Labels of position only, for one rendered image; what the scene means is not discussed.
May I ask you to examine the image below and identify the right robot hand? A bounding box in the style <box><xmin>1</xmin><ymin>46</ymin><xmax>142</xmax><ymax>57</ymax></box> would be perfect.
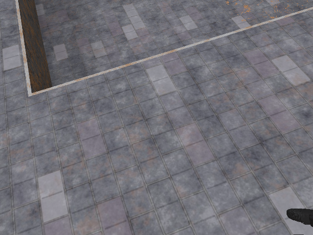
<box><xmin>287</xmin><ymin>209</ymin><xmax>313</xmax><ymax>235</ymax></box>

